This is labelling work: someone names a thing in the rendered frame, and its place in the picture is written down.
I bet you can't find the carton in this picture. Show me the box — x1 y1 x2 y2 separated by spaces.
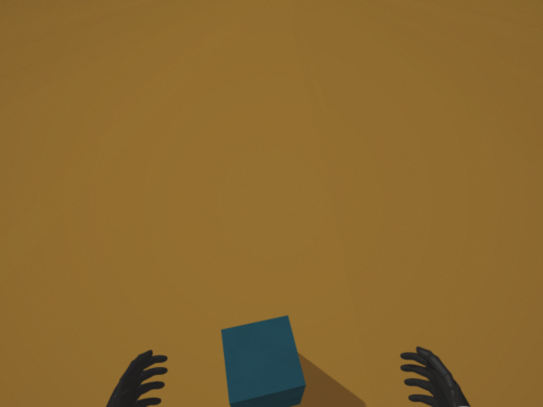
221 315 305 407

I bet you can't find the left robot hand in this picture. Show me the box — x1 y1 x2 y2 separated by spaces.
106 350 168 407

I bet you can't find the right robot hand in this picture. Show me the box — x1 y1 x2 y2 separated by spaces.
400 347 471 407

